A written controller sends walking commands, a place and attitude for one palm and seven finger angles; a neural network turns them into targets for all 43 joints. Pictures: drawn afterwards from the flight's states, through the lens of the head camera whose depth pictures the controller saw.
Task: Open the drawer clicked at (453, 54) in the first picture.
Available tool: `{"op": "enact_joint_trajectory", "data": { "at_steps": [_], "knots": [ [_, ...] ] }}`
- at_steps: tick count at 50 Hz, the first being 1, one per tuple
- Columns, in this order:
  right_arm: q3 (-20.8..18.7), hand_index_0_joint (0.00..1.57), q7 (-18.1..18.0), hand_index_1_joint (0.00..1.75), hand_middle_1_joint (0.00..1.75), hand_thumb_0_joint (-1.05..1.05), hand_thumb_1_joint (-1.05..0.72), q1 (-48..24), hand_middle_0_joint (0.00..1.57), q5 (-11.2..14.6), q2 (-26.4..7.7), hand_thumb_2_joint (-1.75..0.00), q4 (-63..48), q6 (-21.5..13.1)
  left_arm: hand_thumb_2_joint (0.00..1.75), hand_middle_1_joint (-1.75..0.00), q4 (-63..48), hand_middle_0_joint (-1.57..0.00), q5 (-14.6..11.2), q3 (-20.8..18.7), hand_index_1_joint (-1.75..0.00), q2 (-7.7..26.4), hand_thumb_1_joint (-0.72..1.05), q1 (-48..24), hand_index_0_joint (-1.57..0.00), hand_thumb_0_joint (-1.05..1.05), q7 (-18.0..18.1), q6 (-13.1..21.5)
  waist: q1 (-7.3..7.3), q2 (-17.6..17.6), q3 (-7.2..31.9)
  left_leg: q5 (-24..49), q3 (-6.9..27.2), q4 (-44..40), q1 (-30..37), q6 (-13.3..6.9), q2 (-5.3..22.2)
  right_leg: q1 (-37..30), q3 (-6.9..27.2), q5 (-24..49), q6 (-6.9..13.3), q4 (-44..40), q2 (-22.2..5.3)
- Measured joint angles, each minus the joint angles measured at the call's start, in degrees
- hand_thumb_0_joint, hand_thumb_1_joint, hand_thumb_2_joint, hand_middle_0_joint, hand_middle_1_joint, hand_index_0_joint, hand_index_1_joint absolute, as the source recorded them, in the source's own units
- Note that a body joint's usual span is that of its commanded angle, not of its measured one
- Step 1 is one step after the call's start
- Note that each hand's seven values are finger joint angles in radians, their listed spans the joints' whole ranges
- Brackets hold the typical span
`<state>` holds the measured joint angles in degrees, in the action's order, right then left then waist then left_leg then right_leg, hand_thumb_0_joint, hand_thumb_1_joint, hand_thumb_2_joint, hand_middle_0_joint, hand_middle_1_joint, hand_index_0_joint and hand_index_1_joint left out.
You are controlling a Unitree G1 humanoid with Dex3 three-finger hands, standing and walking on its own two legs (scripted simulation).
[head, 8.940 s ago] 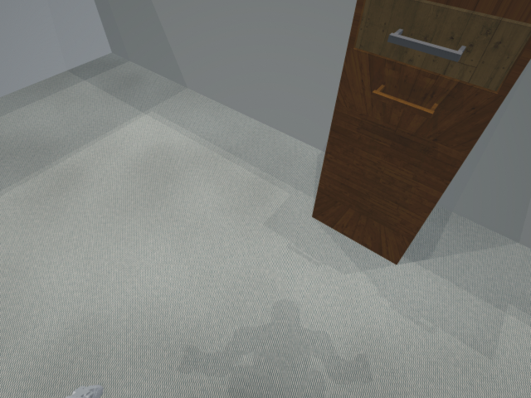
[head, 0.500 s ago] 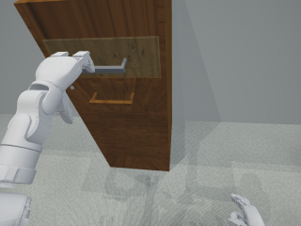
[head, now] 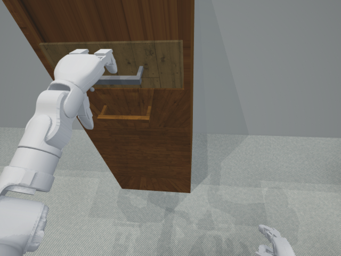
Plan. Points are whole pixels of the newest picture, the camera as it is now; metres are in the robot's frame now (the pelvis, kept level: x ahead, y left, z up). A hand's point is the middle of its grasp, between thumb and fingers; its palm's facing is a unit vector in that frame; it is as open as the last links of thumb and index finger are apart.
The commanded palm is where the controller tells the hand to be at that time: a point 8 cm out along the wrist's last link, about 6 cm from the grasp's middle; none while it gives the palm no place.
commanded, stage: move the hooked fingers above the handle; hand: left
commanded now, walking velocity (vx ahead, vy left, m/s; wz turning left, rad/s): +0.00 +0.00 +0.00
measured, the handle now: (111, 75) +0.54 +0.22 +0.13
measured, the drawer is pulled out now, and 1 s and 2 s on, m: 0.00 0.00 0.00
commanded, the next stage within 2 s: none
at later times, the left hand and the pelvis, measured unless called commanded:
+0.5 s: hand (101, 75) +0.47 +0.21 +0.18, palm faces +0.03 -0.01 -1.00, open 13.8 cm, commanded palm +0.45 +0.22 +0.24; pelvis +0.02 +0.00 +0.00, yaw +0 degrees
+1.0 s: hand (97, 72) +0.48 +0.22 +0.19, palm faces +0.02 +0.00 -1.00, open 13.8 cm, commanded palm +0.45 +0.22 +0.25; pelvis +0.01 -0.01 +0.00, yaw -1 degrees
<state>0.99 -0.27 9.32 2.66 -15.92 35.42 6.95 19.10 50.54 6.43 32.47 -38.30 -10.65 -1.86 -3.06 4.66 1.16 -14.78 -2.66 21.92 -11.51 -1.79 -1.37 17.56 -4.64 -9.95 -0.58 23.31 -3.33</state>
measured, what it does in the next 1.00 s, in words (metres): stands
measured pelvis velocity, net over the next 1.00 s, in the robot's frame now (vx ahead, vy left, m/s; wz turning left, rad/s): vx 0.01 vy -0.01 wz -0.02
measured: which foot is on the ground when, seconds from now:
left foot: down 0.00-1.00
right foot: down 0.00-1.00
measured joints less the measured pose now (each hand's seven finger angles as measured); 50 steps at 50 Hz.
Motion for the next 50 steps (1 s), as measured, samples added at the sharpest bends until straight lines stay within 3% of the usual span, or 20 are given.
{"op": "enact_joint_trajectory", "data": {
  "at_steps": [12, 21, 34, 40, 50],
  "knots": [
    [-0.4, 0.2, 0.2, 0.3, 0.29, 0.01, -0.9, 0.5, 0.2, 0.2, -0.3, -0.9, 0.7, 1.6, 0.3, -1.2, 6.4, -0.32, 1.1, 0.9, -1.2, -0.1, -0.49, -5.3, -0.32, 0.0, 0.3, -1.6, 0.6, -0.3, 1.1, -1.0, 0.2, 0.8, -1.6, 0.0, 0.2, 1.4, -0.2, -0.9, -0.1, 0.5, 0.1],
    [-1.0, 0.2, -0.3, 0.3, 0.29, 0.01, -0.9, 2.2, 0.2, -0.1, -0.4, -0.9, 1.1, 1.9, 0.3, -1.2, 10.0, -0.32, 1.1, 0.3, -1.2, -0.1, -0.49, -7.5, -0.32, 0.0, 1.0, 1.7, 1.51, -0.5, 1.5, -1.7, 0.0, 1.4, -2.6, 0.2, 0.5, 2.6, 0.0, -1.5, 0.1, 1.2, 0.5],
    [-1.7, 0.2, -1.3, 0.3, 0.29, 0.01, -0.9, 4.1, 0.2, 0.2, -0.5, -0.9, 1.7, 2.5, 0.3, -1.2, 18.6, -0.32, 2.8, -0.8, -1.2, 1.2, -0.49, -12.4, -0.32, 0.0, 1.8, 2.9, 3.0, -0.6, 1.8, -2.1, -0.4, 2.4, -4.3, 0.4, 1.0, 4.4, 0.4, -1.7, 0.4, 2.1, 1.0],
    [-1.6, 0.2, -1.6, 0.3, 0.29, 0.01, -0.9, 4.3, 0.2, 0.2, -0.6, -0.9, 1.9, 2.7, 0.3, -1.2, 19.6, -0.32, 2.8, -2.1, -1.2, 1.4, -0.49, -12.5, -0.32, 0.0, 2.5, 4.6, 3.28, -0.7, 1.8, -2.1, -0.8, 2.4, -4.3, 0.5, 1.2, 4.7, 0.8, -1.6, 0.5, 2.2, 1.2],
    [-1.6, 0.2, -1.6, 0.3, 0.29, 0.01, -0.9, 3.9, 0.2, 0.5, -0.7, -0.9, 1.8, 2.9, 0.3, -1.2, 19.5, -0.32, 2.7, -2.2, -1.2, 2.4, -0.49, -11.9, -0.32, 0.0, 2.4, 3.3, 2.8, -0.6, 1.8, -1.9, -0.8, 2.3, -4.1, 0.5, 1.2, 4.4, 0.9, -1.3, 0.5, 1.9, 1.2]
  ]
}}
